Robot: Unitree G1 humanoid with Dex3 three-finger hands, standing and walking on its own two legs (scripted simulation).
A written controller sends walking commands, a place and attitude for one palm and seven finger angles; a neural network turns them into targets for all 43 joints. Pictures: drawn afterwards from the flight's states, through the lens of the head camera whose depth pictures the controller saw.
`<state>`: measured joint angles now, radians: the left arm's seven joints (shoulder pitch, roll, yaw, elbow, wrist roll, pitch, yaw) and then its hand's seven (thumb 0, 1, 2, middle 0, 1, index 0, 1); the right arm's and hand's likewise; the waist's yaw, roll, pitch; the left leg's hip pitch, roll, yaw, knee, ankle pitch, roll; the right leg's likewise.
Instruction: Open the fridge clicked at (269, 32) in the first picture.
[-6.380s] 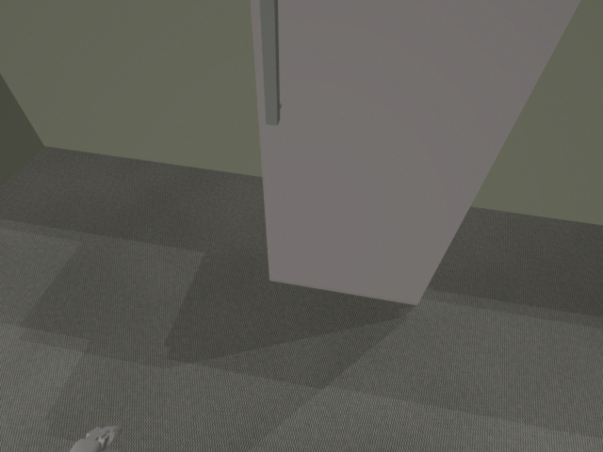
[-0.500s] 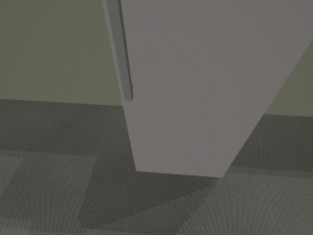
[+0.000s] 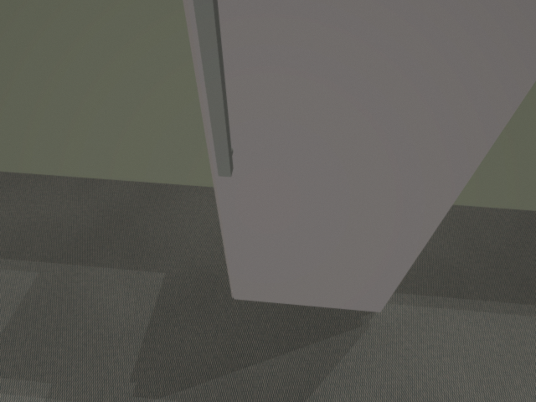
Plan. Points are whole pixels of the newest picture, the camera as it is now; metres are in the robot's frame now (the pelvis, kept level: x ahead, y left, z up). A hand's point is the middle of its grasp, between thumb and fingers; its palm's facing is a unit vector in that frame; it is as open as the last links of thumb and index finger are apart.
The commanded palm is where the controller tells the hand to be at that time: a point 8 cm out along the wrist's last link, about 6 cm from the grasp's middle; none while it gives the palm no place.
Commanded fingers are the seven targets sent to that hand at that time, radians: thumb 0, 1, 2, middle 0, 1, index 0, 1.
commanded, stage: shuffle to correct the standing spot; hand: left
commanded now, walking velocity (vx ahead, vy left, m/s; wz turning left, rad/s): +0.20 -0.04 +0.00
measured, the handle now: (220, 92) +0.54 +0.12 +0.19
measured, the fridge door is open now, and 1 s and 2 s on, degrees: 0 0 0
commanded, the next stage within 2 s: come to a stop and stand still in 0.08 s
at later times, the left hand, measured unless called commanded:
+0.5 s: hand out of the picture +0.13 +0.17 -0.17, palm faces +0.06 -0.96 -0.26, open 7.3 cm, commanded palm none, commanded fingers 0.00 0.90 0.90 -0.20 -0.30 -0.20 -0.30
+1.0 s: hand out of the picture +0.02 +0.15 -0.17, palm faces +0.08 -0.97 -0.21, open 7.3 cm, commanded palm none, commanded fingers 0.00 0.90 0.90 -0.20 -0.30 -0.20 -0.30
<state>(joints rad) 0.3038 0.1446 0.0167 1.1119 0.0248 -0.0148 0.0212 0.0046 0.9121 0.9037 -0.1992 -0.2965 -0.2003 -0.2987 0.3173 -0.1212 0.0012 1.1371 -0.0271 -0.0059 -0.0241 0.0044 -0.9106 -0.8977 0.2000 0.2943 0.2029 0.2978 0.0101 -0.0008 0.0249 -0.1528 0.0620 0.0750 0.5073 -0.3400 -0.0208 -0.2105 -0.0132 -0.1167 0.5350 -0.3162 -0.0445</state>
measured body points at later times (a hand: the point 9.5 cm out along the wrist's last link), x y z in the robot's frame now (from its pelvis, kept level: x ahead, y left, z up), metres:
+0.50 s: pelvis +0.07 -0.02 -0.01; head +0.12 -0.04 +0.44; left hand +0.12 +0.22 -0.15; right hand +0.02 -0.24 -0.17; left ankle -0.01 +0.11 -0.69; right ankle +0.11 -0.11 -0.73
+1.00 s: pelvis +0.04 -0.02 +0.00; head +0.05 -0.04 +0.45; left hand +0.01 +0.20 -0.15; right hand +0.12 -0.24 -0.16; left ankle +0.06 +0.10 -0.73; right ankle +0.04 -0.13 -0.73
